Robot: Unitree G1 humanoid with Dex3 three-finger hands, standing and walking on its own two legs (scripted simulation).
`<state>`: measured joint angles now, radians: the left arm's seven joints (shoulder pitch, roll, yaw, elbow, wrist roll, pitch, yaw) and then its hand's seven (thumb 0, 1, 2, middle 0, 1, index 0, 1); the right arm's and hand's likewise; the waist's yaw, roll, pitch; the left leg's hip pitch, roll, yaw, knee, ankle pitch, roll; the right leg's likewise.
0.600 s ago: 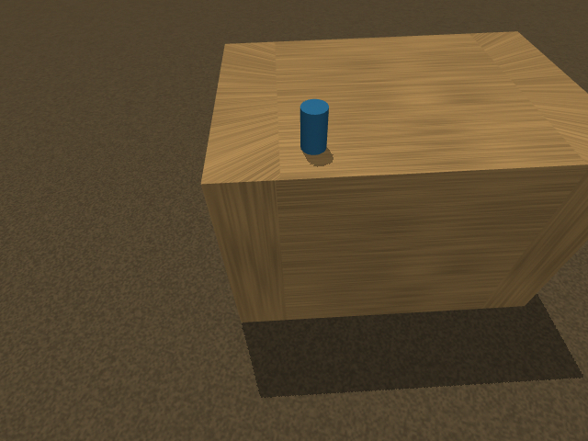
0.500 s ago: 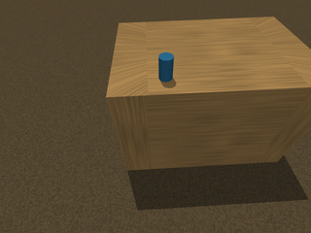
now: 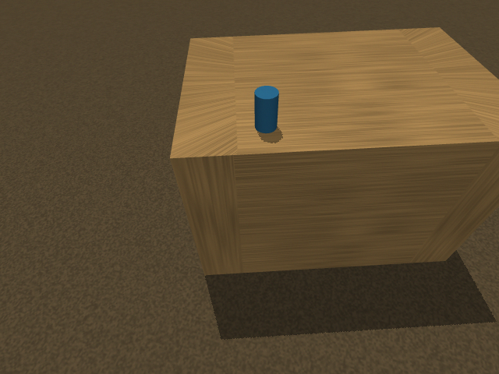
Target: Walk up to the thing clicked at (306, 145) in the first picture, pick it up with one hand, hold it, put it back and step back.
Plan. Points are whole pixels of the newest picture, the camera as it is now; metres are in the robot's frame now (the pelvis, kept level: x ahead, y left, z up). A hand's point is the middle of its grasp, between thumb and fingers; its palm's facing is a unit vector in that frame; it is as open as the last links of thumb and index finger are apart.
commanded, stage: stand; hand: right
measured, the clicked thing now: (266, 110) +0.76 -0.01 -0.03
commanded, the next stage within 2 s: walk up in 0.52 s
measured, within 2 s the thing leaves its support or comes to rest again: neither
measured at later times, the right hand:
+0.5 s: hand out of the picture +0.08 -0.25 -0.16, palm faces -0.03 +0.94 -0.34, open 7.4 cm
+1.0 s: hand out of the picture +0.15 -0.16 -0.15, palm faces -0.05 +0.93 -0.37, open 7.4 cm
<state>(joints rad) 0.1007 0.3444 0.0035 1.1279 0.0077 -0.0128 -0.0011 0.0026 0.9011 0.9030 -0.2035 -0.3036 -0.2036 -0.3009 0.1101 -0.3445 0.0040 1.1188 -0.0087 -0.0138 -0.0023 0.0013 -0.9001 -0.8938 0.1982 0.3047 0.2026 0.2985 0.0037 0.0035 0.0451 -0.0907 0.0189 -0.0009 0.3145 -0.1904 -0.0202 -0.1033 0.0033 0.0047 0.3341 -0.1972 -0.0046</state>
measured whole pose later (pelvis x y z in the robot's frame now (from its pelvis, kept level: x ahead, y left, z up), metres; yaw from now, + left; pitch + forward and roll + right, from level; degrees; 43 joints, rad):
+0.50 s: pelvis +0.00 +0.00 +0.00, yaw +0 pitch -2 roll +0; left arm 0.11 0.35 0.00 1.13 0.01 -0.01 0.00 0.00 0.90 0.90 -0.20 -0.30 -0.20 -0.30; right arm 0.12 -0.35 0.00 1.12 -0.01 -0.01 0.00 0.00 -0.90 -0.89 0.20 0.30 0.20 0.30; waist 0.00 0.00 0.05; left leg -0.09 0.02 0.00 0.31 -0.19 -0.02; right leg -0.10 0.00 0.00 0.32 -0.19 -0.01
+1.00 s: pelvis +0.09 +0.11 -0.02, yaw +4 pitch -4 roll +0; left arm 0.27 0.47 0.07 0.96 0.01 -0.04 0.00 0.01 0.90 0.90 -0.20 -0.30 -0.20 -0.30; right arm 0.30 -0.38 -0.09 0.88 -0.03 -0.01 0.08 0.00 -0.90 -0.89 0.20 0.30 0.20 0.30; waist -0.02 -0.04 0.10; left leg -0.30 0.02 0.05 0.63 -0.27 0.02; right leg -0.40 -0.02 0.05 1.13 -0.43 -0.05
